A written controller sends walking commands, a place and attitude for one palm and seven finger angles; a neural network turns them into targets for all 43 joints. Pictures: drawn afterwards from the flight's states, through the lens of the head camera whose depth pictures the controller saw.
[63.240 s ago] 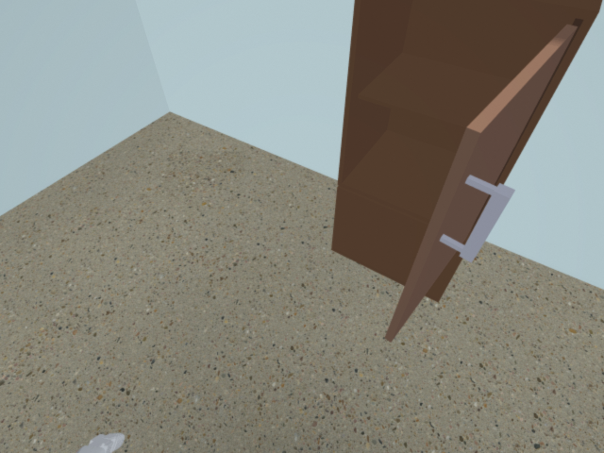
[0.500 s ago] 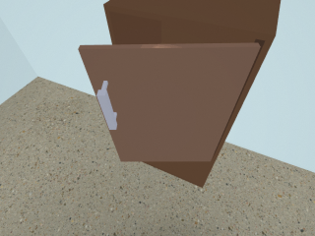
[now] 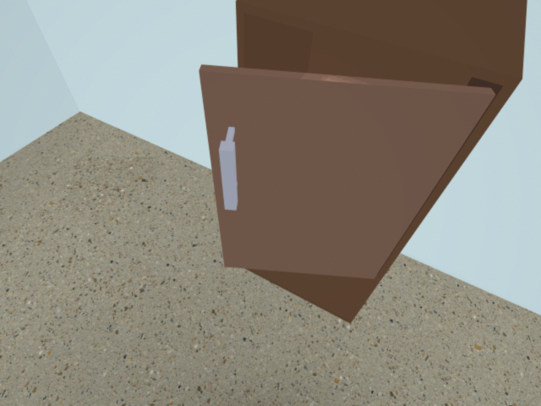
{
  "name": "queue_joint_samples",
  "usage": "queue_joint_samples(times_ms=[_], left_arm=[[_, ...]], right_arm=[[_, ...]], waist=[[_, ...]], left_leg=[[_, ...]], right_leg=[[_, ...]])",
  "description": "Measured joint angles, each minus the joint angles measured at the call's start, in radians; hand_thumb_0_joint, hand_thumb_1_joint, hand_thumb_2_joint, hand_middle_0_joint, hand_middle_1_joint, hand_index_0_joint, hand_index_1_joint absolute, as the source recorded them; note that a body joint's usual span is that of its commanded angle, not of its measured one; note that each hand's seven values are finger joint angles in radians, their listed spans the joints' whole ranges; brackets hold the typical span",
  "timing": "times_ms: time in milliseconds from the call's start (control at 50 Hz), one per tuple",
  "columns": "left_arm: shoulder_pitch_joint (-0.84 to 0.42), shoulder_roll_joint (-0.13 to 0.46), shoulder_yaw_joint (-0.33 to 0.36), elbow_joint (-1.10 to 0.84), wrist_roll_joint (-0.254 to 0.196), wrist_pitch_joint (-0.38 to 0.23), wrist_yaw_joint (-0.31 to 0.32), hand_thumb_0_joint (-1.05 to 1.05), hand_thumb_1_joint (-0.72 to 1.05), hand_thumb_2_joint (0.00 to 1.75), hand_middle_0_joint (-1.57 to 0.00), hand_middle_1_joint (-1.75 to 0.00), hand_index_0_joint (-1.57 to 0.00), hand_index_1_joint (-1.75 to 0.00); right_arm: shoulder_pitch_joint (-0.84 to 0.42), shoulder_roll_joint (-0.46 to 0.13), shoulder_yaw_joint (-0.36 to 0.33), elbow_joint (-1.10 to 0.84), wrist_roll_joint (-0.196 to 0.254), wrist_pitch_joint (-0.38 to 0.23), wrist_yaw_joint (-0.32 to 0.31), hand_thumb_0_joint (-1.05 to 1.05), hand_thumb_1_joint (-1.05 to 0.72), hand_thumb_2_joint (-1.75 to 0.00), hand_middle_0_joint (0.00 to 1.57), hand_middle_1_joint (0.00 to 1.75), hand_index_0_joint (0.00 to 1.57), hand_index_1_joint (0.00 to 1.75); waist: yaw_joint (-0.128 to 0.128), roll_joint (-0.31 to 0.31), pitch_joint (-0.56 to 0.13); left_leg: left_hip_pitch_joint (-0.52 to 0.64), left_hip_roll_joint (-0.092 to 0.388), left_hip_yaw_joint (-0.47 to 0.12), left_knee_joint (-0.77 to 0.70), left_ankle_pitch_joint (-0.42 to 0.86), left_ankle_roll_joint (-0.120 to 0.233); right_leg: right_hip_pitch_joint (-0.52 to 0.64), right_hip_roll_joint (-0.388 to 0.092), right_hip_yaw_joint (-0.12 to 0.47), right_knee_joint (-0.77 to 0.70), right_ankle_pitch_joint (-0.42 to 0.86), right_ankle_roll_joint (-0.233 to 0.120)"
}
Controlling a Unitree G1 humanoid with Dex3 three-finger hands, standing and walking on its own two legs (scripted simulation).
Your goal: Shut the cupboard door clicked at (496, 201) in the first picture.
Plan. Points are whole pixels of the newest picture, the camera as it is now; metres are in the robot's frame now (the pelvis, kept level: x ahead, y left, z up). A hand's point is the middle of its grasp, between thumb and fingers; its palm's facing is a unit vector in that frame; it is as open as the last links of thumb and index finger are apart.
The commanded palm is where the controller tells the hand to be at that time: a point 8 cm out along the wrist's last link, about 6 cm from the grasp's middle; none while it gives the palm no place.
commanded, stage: come to a stop and stand still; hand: left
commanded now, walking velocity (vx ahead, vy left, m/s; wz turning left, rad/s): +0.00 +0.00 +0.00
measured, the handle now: (231, 170) +0.48 +0.12 +0.05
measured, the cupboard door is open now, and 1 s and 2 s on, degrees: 24 24 24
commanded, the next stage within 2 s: look again from close up in 0.42 s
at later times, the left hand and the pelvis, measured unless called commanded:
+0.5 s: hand out of the picture -0.03 +0.15 -0.18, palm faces +0.01 -0.99 -0.13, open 7.4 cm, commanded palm none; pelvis -0.02 +0.00 +0.01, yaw -1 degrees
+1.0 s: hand out of the picture +0.02 +0.20 -0.17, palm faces -0.01 -0.97 -0.23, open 7.4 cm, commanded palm none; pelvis -0.01 +0.02 +0.00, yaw -2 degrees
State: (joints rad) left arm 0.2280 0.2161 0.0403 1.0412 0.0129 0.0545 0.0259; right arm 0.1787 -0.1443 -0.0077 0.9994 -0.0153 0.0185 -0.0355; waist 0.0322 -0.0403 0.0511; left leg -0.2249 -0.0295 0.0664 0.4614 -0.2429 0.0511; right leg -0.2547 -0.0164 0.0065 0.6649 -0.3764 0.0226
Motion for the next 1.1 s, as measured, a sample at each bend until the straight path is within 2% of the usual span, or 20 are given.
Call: queue_joint_samples(times_ms=[20, 60, 120, 220, 360, 520, 640, 740, 820, 1100], left_arm=[[0.01, -0.002, -0.005, 0.005, -0.001, -0.008, 0.001, 0.0, 0.91, 0.89, -0.2, -0.3, -0.2, -0.3], [0.022, -0.017, -0.014, 0.026, 0.0, -0.023, 0.006, 0.0, 0.91, 0.89, -0.2, -0.3, -0.19, -0.3], [0.037, -0.051, -0.031, 0.053, -0.001, -0.037, 0.005, 0.0, 0.91, 0.89, -0.2, -0.3, -0.19, -0.3], [0.051, -0.076, -0.045, 0.076, -0.004, -0.048, 0.006, 0.01, 0.9, 0.89, -0.2, -0.3, -0.2, -0.3], [0.051, -0.076, -0.047, 0.096, -0.006, -0.046, 0.006, 0.01, 0.92, 0.89, -0.2, -0.3, -0.2, -0.3], [0.058, -0.089, -0.046, 0.105, -0.009, -0.05, 0.006, 0.01, 0.91, 0.89, -0.2, -0.3, -0.2, -0.3], [0.074, -0.097, -0.065, 0.07, -0.001, -0.083, 0.016, 0.01, 0.91, 0.89, -0.2, -0.3, -0.2, -0.3], [0.076, -0.082, -0.061, 0.05, 0.0, -0.079, 0.017, 0.01, 0.91, 0.89, -0.2, -0.3, -0.2, -0.3], [0.073, -0.071, -0.058, 0.035, 0.0, -0.078, 0.018, 0.01, 0.91, 0.89, -0.2, -0.3, -0.2, -0.3], [0.025, -0.018, -0.054, 0.017, 0.002, -0.07, 0.008, 0.0, 0.9, 0.89, -0.2, -0.3, -0.2, -0.3]], right_arm=[[0.002, 0.002, 0.0, 0.006, 0.004, -0.002, 0.0, 0.01, -0.91, -0.9, 0.2, 0.3, 0.2, 0.3], [-0.002, -0.001, -0.004, 0.023, 0.013, -0.002, 0.003, 0.01, -0.91, -0.9, 0.2, 0.3, 0.2, 0.3], [-0.004, -0.019, -0.013, 0.043, 0.015, -0.004, 0.003, 0.0, -0.93, -0.9, 0.2, 0.3, 0.2, 0.3], [0.033, -0.027, -0.003, 0.093, 0.013, -0.009, 0.008, 0.0, -0.93, -0.9, 0.2, 0.3, 0.2, 0.3], [0.101, -0.011, 0.008, 0.149, 0.008, -0.001, 0.006, 0.0, -0.92, -0.9, 0.2, 0.3, 0.2, 0.3], [0.155, 0.014, 0.011, 0.175, 0.008, -0.006, -0.001, 0.01, -0.91, -0.9, 0.2, 0.3, 0.2, 0.3], [0.161, 0.003, 0.016, 0.102, -0.001, -0.019, 0.018, 0.01, -0.91, -0.9, 0.2, 0.3, 0.2, 0.3], [0.137, 0.002, 0.02, 0.071, -0.006, -0.026, 0.015, 0.01, -0.92, -0.9, 0.2, 0.3, 0.2, 0.3], [0.117, -0.022, 0.015, 0.073, -0.003, -0.027, 0.013, 0.03, -0.94, -0.9, 0.2, 0.3, 0.2, 0.3], [0.023, -0.065, 0.01, 0.059, 0.002, -0.047, 0.015, 0.01, -0.92, -0.9, 0.2, 0.3, 0.2, 0.3]], waist=[[0.0, 0.0, -0.005], [0.001, 0.012, -0.009], [-0.02, 0.049, -0.006], [-0.029, 0.041, -0.019], [-0.035, 0.012, -0.021], [-0.041, 0.006, -0.007], [-0.056, 0.06, -0.001], [-0.048, 0.076, -0.018], [-0.035, 0.076, -0.03], [-0.023, 0.027, -0.03]], left_leg=[[-0.007, -0.006, 0.005, 0.006, -0.001, -0.001], [-0.018, -0.006, 0.016, 0.018, -0.007, -0.006], [0.004, 0.003, 0.013, -0.023, 0.022, -0.008], [0.041, 0.007, 0.014, -0.073, 0.051, -0.014], [0.052, 0.016, 0.01, -0.092, 0.067, -0.02], [0.045, 0.016, 0.01, -0.095, 0.072, -0.017], [-0.048, 0.022, 0.0, 0.046, 0.006, -0.004], [-0.054, 0.002, 0.012, 0.071, -0.014, 0.01], [-0.039, -0.009, 0.024, 0.059, -0.017, 0.017], [0.006, -0.011, 0.037, 0.009, -0.006, 0.018]], right_leg=[[0.042, -0.003, 0.004, -0.086, 0.063, -0.004], [0.083, -0.003, 0.015, -0.18, 0.035, -0.018], [0.097, 0.008, 0.012, -0.212, 0.074, -0.019], [0.126, 0.013, 0.015, -0.249, 0.103, -0.022], [0.142, 0.022, 0.011, -0.278, 0.124, -0.029], [0.138, 0.022, 0.011, -0.287, 0.132, -0.027], [0.072, 0.025, -0.001, -0.195, 0.089, -0.019], [0.052, 0.004, 0.009, -0.139, 0.053, -0.007], [0.055, -0.008, 0.021, -0.13, 0.043, 0.001], [0.091, -0.008, 0.036, -0.175, 0.056, 0.005]])
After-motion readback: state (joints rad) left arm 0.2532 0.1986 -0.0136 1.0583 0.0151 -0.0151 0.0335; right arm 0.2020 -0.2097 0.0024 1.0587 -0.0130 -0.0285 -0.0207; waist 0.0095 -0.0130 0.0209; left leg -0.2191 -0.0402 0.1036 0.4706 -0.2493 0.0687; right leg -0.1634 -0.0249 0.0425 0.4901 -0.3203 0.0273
